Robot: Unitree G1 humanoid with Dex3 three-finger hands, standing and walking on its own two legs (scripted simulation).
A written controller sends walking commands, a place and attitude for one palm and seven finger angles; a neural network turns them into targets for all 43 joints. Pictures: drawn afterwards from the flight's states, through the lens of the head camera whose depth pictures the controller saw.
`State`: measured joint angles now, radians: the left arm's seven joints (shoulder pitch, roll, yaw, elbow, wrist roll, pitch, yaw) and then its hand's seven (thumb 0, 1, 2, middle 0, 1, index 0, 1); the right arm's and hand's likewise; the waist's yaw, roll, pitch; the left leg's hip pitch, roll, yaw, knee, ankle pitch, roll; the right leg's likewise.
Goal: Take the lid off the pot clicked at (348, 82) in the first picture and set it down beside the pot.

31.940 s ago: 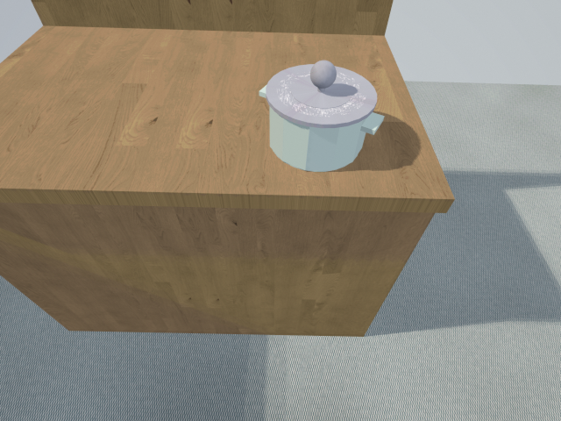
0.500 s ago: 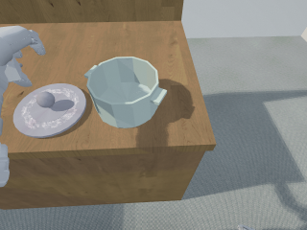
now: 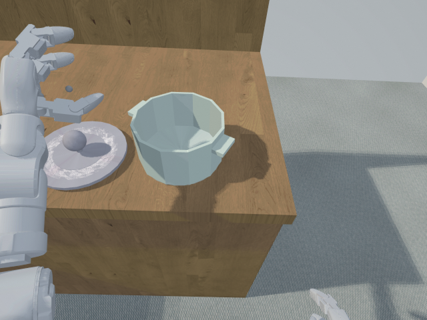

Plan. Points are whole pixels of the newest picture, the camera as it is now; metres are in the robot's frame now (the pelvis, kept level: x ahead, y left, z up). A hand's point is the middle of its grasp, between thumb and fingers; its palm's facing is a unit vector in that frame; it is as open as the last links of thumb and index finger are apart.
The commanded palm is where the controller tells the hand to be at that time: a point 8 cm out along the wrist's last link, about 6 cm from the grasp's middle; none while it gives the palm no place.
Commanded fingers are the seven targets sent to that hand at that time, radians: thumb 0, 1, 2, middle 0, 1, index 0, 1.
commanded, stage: draw the hand back to the body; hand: left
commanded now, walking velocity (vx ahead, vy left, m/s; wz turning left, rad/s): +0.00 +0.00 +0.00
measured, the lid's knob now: (74, 140) +0.45 +0.34 +0.06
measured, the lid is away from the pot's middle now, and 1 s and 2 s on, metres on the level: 0.23 0.23 0.23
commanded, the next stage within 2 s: step back with the hand held close in 1.52 s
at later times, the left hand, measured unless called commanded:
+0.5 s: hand (52, 116) +0.31 +0.24 +0.25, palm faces +0.50 -0.84 -0.23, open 8.8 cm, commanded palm +0.26 +0.28 +0.25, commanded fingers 0.00 0.73 0.88 -0.24 -0.38 -0.24 -0.38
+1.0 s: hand (21, 171) +0.22 +0.24 +0.25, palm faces +0.50 -0.84 -0.23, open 7.5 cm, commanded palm +0.17 +0.27 +0.24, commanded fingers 0.00 0.90 0.90 -0.20 -0.30 -0.20 -0.30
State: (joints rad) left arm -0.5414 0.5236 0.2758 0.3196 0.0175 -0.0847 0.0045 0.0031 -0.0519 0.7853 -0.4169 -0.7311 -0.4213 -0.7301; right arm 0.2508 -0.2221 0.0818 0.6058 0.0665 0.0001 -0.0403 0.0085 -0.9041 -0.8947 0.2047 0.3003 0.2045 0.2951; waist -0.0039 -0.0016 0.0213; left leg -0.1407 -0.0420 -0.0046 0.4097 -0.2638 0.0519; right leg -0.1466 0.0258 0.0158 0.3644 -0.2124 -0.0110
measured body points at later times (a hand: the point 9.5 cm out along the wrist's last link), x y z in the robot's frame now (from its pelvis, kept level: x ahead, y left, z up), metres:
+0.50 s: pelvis +0.01 -0.03 +0.00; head +0.01 -0.06 +0.45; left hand +0.28 +0.29 +0.26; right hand +0.19 -0.27 -0.10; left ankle -0.03 +0.08 -0.74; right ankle -0.01 -0.12 -0.74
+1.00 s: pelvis -0.02 -0.03 +0.00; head -0.04 -0.05 +0.45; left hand +0.19 +0.28 +0.26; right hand +0.16 -0.25 -0.09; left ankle -0.03 +0.08 -0.74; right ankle -0.01 -0.12 -0.74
